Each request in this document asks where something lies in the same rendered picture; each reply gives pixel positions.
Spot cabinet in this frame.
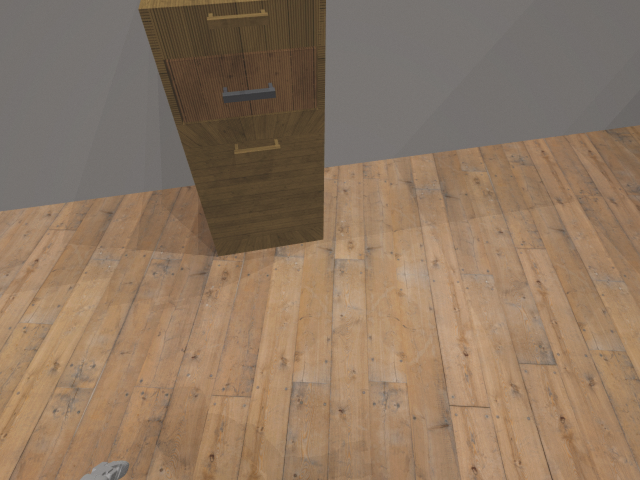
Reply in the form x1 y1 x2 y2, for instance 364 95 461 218
138 0 326 256

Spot handle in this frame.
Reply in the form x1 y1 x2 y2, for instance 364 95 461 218
234 144 281 159
222 83 276 103
207 13 269 29

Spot drawer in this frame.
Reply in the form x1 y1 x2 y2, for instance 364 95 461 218
166 46 317 123

